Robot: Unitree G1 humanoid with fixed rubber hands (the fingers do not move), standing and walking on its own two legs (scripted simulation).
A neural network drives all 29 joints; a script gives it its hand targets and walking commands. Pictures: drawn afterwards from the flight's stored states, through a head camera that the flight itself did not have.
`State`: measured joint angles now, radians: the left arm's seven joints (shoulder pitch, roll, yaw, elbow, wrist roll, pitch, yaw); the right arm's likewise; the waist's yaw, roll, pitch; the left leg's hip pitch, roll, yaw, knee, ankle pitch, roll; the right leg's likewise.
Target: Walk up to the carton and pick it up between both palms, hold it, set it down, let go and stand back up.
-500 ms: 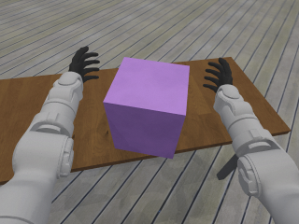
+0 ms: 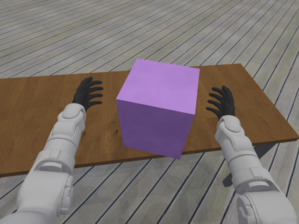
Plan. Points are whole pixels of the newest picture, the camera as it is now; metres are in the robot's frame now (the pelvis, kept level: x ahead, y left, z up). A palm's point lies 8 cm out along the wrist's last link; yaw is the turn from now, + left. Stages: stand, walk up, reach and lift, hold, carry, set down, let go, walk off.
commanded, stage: set down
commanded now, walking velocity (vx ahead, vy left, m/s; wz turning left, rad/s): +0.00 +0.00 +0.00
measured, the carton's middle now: (158, 110) +0.47 -0.05 +0.00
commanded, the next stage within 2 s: none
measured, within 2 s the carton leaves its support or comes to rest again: neither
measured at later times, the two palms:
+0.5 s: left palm (75, 138) +0.35 +0.20 +0.04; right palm (226, 144) +0.30 -0.21 +0.04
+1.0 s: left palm (67, 175) +0.27 +0.22 -0.01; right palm (223, 170) +0.25 -0.20 -0.01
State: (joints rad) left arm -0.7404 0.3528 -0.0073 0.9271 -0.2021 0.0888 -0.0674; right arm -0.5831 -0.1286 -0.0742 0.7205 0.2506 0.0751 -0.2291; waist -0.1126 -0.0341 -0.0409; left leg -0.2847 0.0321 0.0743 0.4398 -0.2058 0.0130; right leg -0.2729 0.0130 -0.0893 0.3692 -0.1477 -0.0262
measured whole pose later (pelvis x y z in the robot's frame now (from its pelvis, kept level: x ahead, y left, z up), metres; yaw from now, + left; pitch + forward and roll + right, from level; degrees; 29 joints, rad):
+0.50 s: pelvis +0.01 +0.01 +0.00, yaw -1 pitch -2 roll -1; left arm -0.32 0.31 -0.02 0.57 -0.21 0.04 -0.08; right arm -0.17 -0.11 -0.06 0.41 0.23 0.00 -0.20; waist -0.05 -0.02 0.04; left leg -0.17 0.03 0.09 0.44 -0.24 0.02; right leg -0.17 0.01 -0.07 0.37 -0.17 -0.02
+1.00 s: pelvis +0.02 +0.00 +0.00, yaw +1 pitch -1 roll -1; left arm 0.01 0.35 -0.08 0.51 -0.25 -0.24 -0.12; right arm 0.08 -0.06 -0.03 0.44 0.18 -0.25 -0.19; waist -0.03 -0.01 0.05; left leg -0.20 0.03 0.06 0.51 -0.28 0.01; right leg -0.19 0.01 -0.10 0.44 -0.23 -0.03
